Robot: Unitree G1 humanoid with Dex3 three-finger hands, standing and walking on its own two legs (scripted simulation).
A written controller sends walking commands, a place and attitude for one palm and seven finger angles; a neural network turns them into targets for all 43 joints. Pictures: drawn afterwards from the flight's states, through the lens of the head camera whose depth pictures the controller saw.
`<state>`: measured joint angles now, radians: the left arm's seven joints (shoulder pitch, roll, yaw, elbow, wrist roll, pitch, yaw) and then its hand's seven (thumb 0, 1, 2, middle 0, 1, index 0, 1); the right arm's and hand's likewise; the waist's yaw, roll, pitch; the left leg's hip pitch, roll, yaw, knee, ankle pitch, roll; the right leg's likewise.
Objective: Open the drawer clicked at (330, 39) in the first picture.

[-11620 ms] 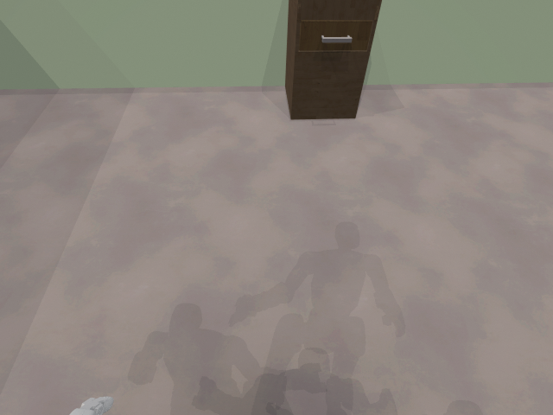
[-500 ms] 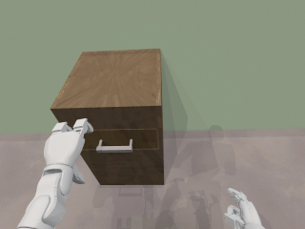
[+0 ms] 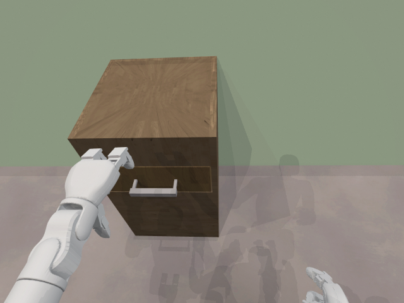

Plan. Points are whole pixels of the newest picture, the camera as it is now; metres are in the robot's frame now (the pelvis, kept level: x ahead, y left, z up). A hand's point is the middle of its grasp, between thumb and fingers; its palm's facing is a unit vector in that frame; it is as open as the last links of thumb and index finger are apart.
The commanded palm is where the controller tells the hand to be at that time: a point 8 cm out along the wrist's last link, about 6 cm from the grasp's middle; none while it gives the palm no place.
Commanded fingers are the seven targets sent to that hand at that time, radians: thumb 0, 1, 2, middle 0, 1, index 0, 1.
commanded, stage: raise the hand with hooked fingers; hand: left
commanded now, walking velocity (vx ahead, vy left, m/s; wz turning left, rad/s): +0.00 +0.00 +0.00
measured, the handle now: (154, 187) +0.50 +0.25 -0.25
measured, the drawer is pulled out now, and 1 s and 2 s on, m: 0.00 0.00 0.00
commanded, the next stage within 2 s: move the hooked fingers above the handle in 0.12 s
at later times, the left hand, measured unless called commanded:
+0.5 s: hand (121, 197) +0.31 +0.22 +0.01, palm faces -0.09 -0.09 -0.99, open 13.8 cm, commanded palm +0.31 +0.24 +0.07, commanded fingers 0.00 -0.50 0.30 -0.30 -1.20 -0.30 -1.20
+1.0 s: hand (133, 188) +0.38 +0.24 -0.06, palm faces -0.03 -0.04 -1.00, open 13.8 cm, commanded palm +0.36 +0.24 -0.01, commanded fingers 0.00 -0.50 0.30 -0.30 -1.20 -0.30 -1.20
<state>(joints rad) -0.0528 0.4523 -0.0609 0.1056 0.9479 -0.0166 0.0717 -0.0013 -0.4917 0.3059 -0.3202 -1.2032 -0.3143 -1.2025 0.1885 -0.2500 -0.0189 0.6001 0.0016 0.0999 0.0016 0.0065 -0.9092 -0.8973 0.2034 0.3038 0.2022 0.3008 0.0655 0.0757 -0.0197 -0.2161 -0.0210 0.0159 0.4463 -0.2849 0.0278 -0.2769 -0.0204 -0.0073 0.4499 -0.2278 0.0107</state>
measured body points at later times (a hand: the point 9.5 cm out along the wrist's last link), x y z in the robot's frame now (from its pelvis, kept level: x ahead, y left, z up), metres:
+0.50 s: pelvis +0.00 -0.02 -0.01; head +0.04 -0.04 +0.44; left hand +0.31 +0.22 +0.07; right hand +0.19 -0.26 -0.12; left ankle -0.04 +0.10 -0.74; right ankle +0.00 -0.13 -0.74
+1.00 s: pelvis -0.01 +0.00 -0.04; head +0.08 -0.01 +0.40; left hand +0.38 +0.24 -0.01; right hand +0.06 -0.27 -0.18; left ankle -0.04 +0.10 -0.74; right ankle +0.00 -0.13 -0.74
